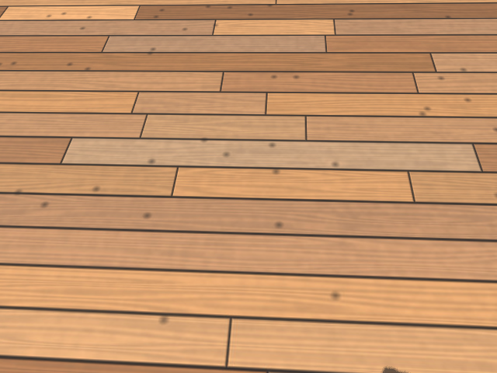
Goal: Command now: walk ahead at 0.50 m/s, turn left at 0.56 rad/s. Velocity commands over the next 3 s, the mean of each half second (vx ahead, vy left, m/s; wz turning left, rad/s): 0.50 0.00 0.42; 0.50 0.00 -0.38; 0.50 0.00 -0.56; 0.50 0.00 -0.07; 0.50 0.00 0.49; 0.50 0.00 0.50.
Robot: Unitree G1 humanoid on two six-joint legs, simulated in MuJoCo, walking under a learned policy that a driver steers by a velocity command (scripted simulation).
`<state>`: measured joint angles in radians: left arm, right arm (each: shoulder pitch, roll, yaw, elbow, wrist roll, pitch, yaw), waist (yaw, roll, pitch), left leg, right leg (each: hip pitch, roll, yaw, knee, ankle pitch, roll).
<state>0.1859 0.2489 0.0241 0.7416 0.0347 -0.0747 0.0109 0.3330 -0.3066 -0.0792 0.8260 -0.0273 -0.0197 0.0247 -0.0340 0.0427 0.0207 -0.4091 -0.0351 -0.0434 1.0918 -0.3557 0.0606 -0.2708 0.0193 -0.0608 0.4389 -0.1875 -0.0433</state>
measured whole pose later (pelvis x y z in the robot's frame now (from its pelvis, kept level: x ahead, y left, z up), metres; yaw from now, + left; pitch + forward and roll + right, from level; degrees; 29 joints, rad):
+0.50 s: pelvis +0.25 +0.07 -0.01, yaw +12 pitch +0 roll -1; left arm 0.39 0.23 0.03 0.89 0.00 -0.05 0.00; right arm 0.13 -0.24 -0.03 0.77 -0.03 -0.04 0.02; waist 0.05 -0.01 0.06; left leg -0.33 -0.05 0.10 0.52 -0.21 0.09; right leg -0.32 -0.06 -0.03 1.17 -0.38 -0.04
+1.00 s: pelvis +0.52 +0.07 -0.02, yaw -3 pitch +0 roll +0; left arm 0.13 0.25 0.06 0.80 0.03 -0.03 -0.03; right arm 0.36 -0.23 -0.03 0.93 -0.02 -0.06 -0.01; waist -0.02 0.01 0.06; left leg -0.16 0.03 0.13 1.10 -0.44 0.02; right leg -0.43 0.09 -0.10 0.63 -0.21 -0.16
